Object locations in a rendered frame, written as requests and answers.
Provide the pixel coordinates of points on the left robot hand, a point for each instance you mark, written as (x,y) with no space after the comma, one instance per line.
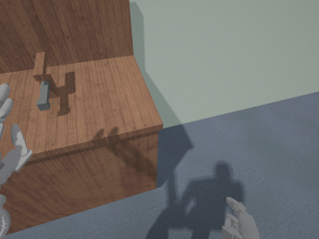
(15,158)

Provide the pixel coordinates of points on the right robot hand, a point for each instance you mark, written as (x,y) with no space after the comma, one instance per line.
(242,228)

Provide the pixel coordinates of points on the counter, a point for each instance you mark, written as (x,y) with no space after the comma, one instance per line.
(98,143)

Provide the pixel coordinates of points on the tap lever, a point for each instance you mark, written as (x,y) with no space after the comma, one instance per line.
(43,102)

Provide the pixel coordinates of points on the left robot forearm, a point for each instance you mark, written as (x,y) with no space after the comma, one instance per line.
(5,219)

